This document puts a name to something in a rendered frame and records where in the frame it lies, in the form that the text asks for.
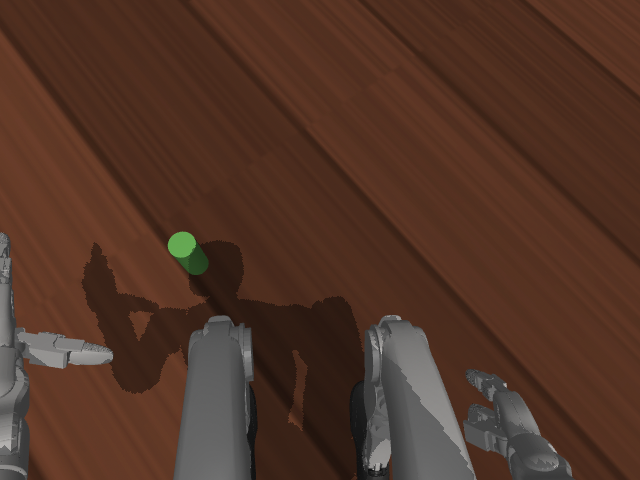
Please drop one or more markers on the right robot hand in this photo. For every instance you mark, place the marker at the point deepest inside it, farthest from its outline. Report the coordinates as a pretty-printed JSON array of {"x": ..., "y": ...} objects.
[{"x": 491, "y": 430}]

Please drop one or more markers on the right robot arm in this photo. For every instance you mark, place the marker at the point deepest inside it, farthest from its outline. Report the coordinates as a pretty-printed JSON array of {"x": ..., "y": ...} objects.
[{"x": 532, "y": 457}]

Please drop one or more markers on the can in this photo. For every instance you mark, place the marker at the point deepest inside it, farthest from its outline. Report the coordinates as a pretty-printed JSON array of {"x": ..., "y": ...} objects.
[{"x": 188, "y": 253}]

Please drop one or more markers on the left robot hand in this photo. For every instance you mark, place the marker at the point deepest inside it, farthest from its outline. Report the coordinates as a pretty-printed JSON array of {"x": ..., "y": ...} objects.
[{"x": 46, "y": 348}]

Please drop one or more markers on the left robot arm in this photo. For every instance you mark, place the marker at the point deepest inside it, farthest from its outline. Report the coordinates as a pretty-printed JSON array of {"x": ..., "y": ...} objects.
[{"x": 14, "y": 405}]

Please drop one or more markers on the right robot foot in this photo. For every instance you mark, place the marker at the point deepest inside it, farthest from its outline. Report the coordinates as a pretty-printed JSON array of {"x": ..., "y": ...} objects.
[{"x": 358, "y": 424}]

